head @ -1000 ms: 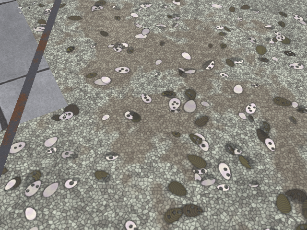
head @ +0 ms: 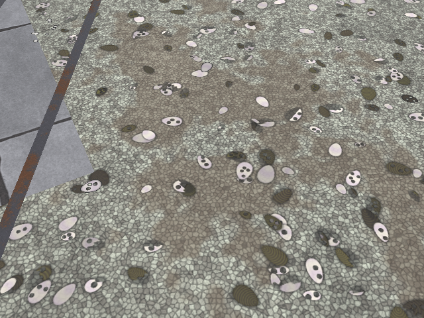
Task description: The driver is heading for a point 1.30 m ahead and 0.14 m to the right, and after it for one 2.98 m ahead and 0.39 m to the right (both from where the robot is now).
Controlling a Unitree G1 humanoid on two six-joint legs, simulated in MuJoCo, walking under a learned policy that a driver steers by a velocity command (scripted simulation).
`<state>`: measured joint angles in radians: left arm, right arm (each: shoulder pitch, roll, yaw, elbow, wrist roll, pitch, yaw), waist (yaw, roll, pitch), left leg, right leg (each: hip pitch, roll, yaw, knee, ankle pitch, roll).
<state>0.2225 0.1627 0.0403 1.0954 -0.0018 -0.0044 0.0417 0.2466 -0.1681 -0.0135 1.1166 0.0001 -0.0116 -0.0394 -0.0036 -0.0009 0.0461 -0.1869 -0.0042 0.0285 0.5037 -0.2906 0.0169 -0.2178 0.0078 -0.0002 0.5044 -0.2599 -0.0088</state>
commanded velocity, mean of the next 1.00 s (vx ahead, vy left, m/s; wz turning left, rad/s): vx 0.39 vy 0.00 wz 0.00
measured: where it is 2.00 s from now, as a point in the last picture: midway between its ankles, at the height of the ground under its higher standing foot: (227, 201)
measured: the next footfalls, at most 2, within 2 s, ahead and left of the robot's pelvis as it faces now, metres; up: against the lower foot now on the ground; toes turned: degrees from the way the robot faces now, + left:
left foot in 0.76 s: +0.46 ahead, +0.09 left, +0.00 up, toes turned +3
right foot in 1.34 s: +0.78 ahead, -0.15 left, +0.00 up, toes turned -3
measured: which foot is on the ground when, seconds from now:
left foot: down 0.00-0.28, up 0.30-0.74, down 0.76-1.00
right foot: down 0.00-0.78, up 0.80-1.00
